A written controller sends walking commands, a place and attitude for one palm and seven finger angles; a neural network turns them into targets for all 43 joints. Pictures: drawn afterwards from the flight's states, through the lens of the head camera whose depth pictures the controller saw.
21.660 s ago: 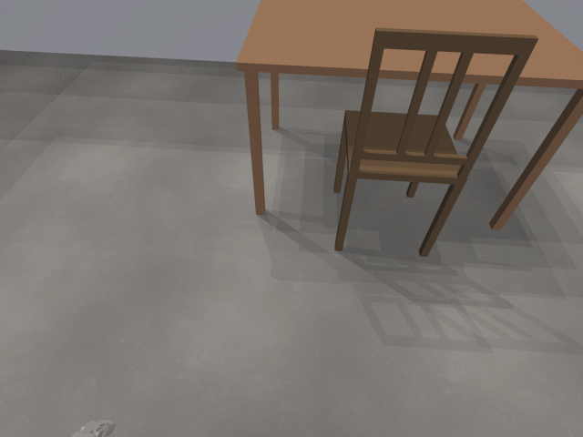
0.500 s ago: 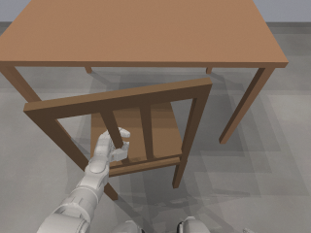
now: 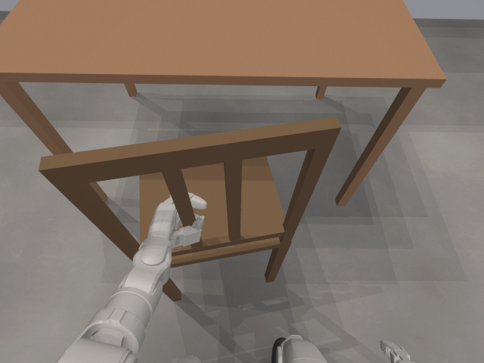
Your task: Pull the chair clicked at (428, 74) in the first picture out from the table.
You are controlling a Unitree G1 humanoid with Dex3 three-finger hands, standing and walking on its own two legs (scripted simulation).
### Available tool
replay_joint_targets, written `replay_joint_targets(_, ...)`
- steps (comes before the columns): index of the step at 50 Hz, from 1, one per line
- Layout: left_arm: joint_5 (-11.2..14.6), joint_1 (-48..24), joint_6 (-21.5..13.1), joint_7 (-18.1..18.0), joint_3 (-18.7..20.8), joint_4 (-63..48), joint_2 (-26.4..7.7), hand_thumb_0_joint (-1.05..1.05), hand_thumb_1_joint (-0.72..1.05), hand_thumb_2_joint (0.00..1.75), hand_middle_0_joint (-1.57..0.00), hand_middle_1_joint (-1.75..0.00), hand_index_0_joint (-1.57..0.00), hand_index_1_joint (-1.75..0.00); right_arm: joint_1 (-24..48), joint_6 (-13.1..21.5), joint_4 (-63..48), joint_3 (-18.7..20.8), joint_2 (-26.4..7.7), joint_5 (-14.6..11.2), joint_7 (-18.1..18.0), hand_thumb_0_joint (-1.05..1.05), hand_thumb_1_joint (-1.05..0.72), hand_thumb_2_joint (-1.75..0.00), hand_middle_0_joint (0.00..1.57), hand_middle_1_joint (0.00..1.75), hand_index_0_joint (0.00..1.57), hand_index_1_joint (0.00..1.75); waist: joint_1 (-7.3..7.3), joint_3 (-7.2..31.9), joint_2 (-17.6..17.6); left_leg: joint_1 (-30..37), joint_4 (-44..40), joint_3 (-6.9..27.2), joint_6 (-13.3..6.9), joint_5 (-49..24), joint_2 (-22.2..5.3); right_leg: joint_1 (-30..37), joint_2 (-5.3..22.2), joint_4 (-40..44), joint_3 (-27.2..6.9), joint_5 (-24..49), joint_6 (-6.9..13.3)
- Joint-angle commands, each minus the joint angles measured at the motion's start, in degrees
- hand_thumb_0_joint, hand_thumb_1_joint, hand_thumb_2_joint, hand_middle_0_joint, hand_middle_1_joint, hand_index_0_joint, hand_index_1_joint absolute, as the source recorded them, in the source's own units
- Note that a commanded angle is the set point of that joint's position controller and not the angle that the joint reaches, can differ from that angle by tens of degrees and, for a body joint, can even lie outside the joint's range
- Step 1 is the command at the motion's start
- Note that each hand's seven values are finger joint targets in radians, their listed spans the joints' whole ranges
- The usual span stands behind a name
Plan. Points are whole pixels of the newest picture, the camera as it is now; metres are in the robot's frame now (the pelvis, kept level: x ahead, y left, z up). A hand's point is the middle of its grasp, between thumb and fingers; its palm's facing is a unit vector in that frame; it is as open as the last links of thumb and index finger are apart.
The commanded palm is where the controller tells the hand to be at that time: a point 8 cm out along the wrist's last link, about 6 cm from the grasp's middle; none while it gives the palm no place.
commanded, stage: step backward, pulling the chair out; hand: left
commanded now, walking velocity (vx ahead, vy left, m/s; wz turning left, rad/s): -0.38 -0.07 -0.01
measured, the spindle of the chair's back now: (186, 214) +0.37 +0.12 -0.05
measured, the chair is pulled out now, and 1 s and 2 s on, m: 0.20 0.36 0.63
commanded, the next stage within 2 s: stop walking, hand still on the chair in 1.66 s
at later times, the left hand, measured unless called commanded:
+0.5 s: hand (189, 260) +0.28 +0.11 -0.06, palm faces -0.06 -0.98 -0.19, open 5.5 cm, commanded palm +0.27 +0.16 -0.06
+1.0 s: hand (178, 329) +0.17 +0.11 -0.06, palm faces -0.10 -0.98 -0.20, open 5.4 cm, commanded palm +0.17 +0.16 -0.05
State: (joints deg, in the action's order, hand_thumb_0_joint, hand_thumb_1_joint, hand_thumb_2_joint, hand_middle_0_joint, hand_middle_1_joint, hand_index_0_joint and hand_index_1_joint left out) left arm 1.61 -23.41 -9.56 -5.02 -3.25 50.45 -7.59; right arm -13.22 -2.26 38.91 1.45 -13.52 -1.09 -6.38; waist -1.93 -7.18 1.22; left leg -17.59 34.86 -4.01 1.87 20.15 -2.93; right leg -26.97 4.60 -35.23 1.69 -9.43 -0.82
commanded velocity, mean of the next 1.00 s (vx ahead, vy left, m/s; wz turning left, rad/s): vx -0.38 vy -0.06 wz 0.05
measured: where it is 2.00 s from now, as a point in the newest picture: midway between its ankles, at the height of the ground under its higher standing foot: outside the picture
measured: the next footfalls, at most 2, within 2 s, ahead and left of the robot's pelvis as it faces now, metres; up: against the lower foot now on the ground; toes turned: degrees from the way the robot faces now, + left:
right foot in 0.40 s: -0.01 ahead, -0.13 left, +0.00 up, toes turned -6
left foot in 0.74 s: -0.10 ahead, +0.16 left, +0.00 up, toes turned -1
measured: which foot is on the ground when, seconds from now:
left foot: down 0.00-0.50, up 0.52-0.72, down 0.74-1.00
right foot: down 0.00-0.24, up 0.26-0.38, down 0.40-0.78, up 0.80-0.90, down 0.92-1.00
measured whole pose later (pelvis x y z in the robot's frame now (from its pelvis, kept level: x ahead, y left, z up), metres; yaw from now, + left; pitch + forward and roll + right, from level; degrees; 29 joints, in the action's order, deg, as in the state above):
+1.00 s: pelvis -0.17 +0.00 +0.01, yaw -4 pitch +2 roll -2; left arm 0.6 -23.0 -13.0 -4.6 -1.1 52.0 -8.9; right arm -9.5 -1.5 41.0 -0.7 -9.6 0.2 -3.7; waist -0.7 -9.6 -2.7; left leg -19.8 32.1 0.8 3.8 14.4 -6.4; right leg -16.6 -0.7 -27.7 2.8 -12.9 -0.3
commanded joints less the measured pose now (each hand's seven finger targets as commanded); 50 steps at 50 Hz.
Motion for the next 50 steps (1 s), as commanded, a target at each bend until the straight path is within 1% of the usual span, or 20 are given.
replay_joint_targets(1,-2.15,-20.90,-6.27,-0.79,1.83,-8.84,-6.89,0.00,0.90,0.90,-0.50,-1.45,-0.50,-1.45,-2.29,1.51,-3.03,2.68,-7.69,0.42,-0.20,0.00,-0.90,-0.90,0.20,0.30,0.20,0.30,-1.76,26.85,-4.27,6.86,-1.07,4.18,0.29,-35.98,-9.63,18.31,5.41,0.53,-4.95,34.24,3.12)
replay_joint_targets(4,-1.52,-17.74,-6.34,-0.81,3.59,-5.16,-8.90,0.00,0.90,0.90,-0.50,-1.45,-0.50,-1.45,-1.62,1.23,-1.95,2.43,-6.87,0.13,-0.95,0.00,-0.90,-0.90,0.20,0.30,0.20,0.30,-1.31,28.40,4.43,2.07,5.36,2.94,1.80,-8.13,-3.68,21.00,12.12,4.85,-11.49,43.84,6.64)
replay_joint_targets(7,-1.55,-14.64,-5.25,-0.83,4.72,-3.72,-10.07,0.00,0.90,0.90,-0.50,-1.45,-0.50,-1.45,-0.14,1.61,-2.23,1.59,-6.91,-0.09,-1.39,0.00,-0.90,-0.90,0.20,0.30,0.20,0.30,-0.02,27.77,7.68,-1.80,6.04,5.00,0.85,7.70,-0.99,19.68,14.64,9.63,-12.10,31.33,7.39)
replay_joint_targets(10,-1.36,-12.96,-4.98,-0.77,3.59,-7.64,-7.81,0.00,0.90,0.90,-0.50,-1.45,-0.50,-1.45,1.31,1.52,-3.76,0.56,-6.86,0.27,-1.63,0.00,-0.90,-0.90,0.20,0.30,0.20,0.30,-0.39,26.86,4.19,1.36,-8.76,5.03,-0.59,-3.02,-3.49,17.25,8.73,6.45,-5.87,17.67,2.83)
replay_joint_targets(13,-1.75,-13.94,-5.62,-0.65,2.24,-12.32,-5.36,0.00,0.90,0.90,-0.50,-1.45,-0.50,-1.45,4.66,0.96,-6.31,0.68,-7.23,1.38,-1.01,0.00,-0.90,-0.90,0.20,0.30,0.20,0.30,0.72,20.53,-17.38,-4.34,-16.81,15.23,-7.57,-22.13,-16.99,12.11,-1.47,-13.35,0.37,-7.73,0.18)
replay_joint_targets(16,-2.05,-17.14,-6.87,-0.65,1.10,-11.97,-3.30,0.00,0.90,0.90,-0.50,-1.45,-0.50,-1.45,0.27,2.47,-3.45,1.83,-7.11,1.37,0.72,0.00,-0.90,-0.90,0.20,0.30,0.20,0.30,-0.22,22.05,-10.52,13.04,-5.94,14.07,-8.48,-52.18,-18.04,6.46,-1.32,-4.68,-0.62,-10.26,1.49)
replay_joint_targets(20,-3.88,-20.46,-9.03,-0.52,1.30,-7.54,-5.46,0.00,0.90,0.90,-0.50,-1.45,-0.50,-1.45,-1.54,3.29,-0.80,1.83,-7.40,1.77,1.61,0.00,-0.90,-0.90,0.20,0.30,0.20,0.30,-1.45,23.51,-15.32,19.22,-2.33,10.24,-5.29,-57.98,-15.29,9.08,-0.61,5.97,-1.05,2.95,1.74)
replay_joint_targets(22,-3.88,-19.67,-9.84,-0.65,2.99,-6.71,-8.30,0.00,0.90,0.90,-0.50,-1.45,-0.50,-1.45,-2.96,2.73,-0.50,2.24,-8.03,1.36,1.46,0.00,-0.90,-0.90,0.20,0.30,0.20,0.30,-1.94,26.68,-12.83,17.66,-0.52,7.98,-3.58,-54.49,-13.06,14.99,0.89,8.48,-2.40,20.51,2.16)
replay_joint_targets(23,-3.07,-18.10,-9.87,-1.09,5.49,-5.28,-10.89,0.00,0.90,0.90,-0.50,-1.45,-0.50,-1.45,-2.81,2.48,-0.58,2.84,-7.78,0.69,0.94,0.00,-0.90,-0.90,0.20,0.30,0.20,0.30,-2.09,29.41,-5.71,14.41,0.00,6.08,-1.90,-47.50,-11.21,20.11,2.45,7.84,-3.75,30.63,2.52)
replay_joint_targets(25,-1.97,-16.99,-9.85,-1.09,6.15,-5.34,-12.45,0.00,0.90,0.90,-0.50,-1.45,-0.50,-1.45,0.07,2.46,-2.40,2.55,-6.63,-0.18,-0.13,0.00,-0.90,-0.90,0.20,0.30,0.20,0.30,-1.36,28.21,4.09,2.56,6.00,2.76,0.77,-8.92,-3.87,24.09,11.28,9.26,-11.26,42.28,6.10)
replay_joint_targets(26,-1.92,-15.74,-9.19,-1.19,6.54,-4.83,-13.10,0.00,0.90,0.90,-0.50,-1.45,-0.50,-1.45,2.12,2.67,-2.99,2.06,-6.45,-0.22,-0.35,0.00,-0.90,-0.90,0.20,0.30,0.20,0.30,-0.04,26.93,4.70,-2.37,11.10,4.46,0.71,4.97,-1.05,23.38,15.21,10.99,-13.39,43.51,7.69)
replay_joint_targets(28,-1.84,-12.17,-7.09,-1.44,8.03,-3.85,-13.87,0.00,0.90,0.90,-0.50,-1.45,-0.50,-1.45,3.11,2.94,-2.81,1.36,-6.74,0.12,-0.43,0.00,-0.90,-0.90,0.20,0.30,0.20,0.30,1.10,26.13,4.10,-6.41,15.09,9.41,0.76,9.15,0.30,24.26,17.83,10.04,-13.33,42.36,10.38)
replay_joint_targets(32,-0.96,-8.29,-4.26,-1.45,7.30,-5.96,-11.39,0.00,0.90,0.90,-0.50,-1.45,-0.50,-1.45,2.97,2.67,-3.50,0.32,-6.96,-0.32,-0.88,0.00,-0.90,-0.90,0.20,0.30,0.20,0.30,0.64,26.24,7.54,-5.02,4.67,8.59,1.00,5.19,0.38,28.52,14.55,7.72,-7.77,44.78,8.01)
replay_joint_targets(35,-0.23,-8.71,-3.02,-0.93,3.72,-10.76,-8.13,0.00,0.90,0.90,-0.50,-1.45,-0.50,-1.45,1.19,1.79,-4.49,0.93,-8.03,-0.26,-1.70,0.00,-0.90,-0.90,0.20,0.30,0.20,0.30,-0.35,27.04,6.46,2.16,-9.28,6.35,0.15,-9.57,-2.63,26.50,10.55,5.63,-5.57,36.60,4.82)
replay_joint_targets(37,0.01,-9.62,-3.11,-0.48,1.19,-13.57,-5.85,0.00,0.90,0.90,-0.50,-1.45,-0.50,-1.45,1.73,0.86,-6.30,1.93,-9.76,-0.07,-1.57,0.00,-0.90,-0.90,0.20,0.30,0.20,0.30,-0.29,24.64,-2.91,7.72,-13.26,10.82,-3.58,-30.81,-10.05,18.36,2.11,3.93,-1.31,18.63,0.10)
replay_joint_targets(39,-0.95,-13.83,-4.14,-0.01,-0.42,-18.33,-3.67,0.00,0.90,0.90,-0.50,-1.45,-0.50,-1.45,3.64,0.36,-7.48,1.04,-7.34,1.37,-0.37,0.00,-0.90,-0.90,0.20,0.30,0.20,0.30,-0.45,23.95,-18.37,5.84,-13.36,14.56,-6.57,-42.02,-14.78,15.03,-0.53,-6.91,-0.30,0.62,0.22)
replay_joint_targets(41,-1.46,-13.23,-4.63,-0.30,0.53,-16.71,-3.59,0.00,0.90,0.90,-0.50,-1.45,-0.50,-1.45,2.64,0.79,-6.23,1.57,-7.00,1.64,0.83,0.00,-0.90,-0.90,0.20,0.30,0.20,0.30,0.25,20.91,-18.53,7.45,-11.24,15.28,-8.43,-46.39,-16.94,9.91,-1.73,-8.34,-0.65,-14.53,1.43)
replay_joint_targets(45,-2.93,-17.24,-6.59,-0.33,0.67,-12.68,-4.75,0.00,0.90,0.90,-0.50,-1.45,-0.50,-1.45,-0.80,2.32,-3.25,2.19,-7.32,1.35,1.83,0.00,-0.90,-0.90,0.20,0.30,0.20,0.30,-1.48,23.50,-12.29,19.93,-2.84,13.57,-5.96,-59.91,-15.11,10.99,-1.68,6.78,-1.41,1.62,1.68)
replay_joint_targets(48,-3.67,-18.25,-7.83,-0.15,1.98,-9.93,-7.76,0.00,0.90,0.90,-0.50,-1.45,-0.50,-1.45,-1.22,2.17,-2.01,2.12,-7.53,1.43,1.50,0.00,-0.90,-0.90,0.20,0.30,0.20,0.30,-1.97,24.27,-11.94,14.02,-2.33,9.91,-3.32,-50.41,-11.71,17.38,0.53,9.44,-2.59,20.72,2.05)
replay_joint_targets(50,-2.41,-16.75,-8.30,-0.63,5.24,-7.80,-11.56,0.00,0.90,0.90,-0.50,-1.45,-0.50,-1.45,-0.85,1.91,-2.51,2.55,-6.87,0.35,0.31,0.00,-0.90,-0.90,0.20,0.30,0.20,0.30,-2.14,29.33,2.28,6.30,1.97,4.87,-0.11,-30.55,-6.05,27.33,6.11,7.85,-6.12,40.55,3.92)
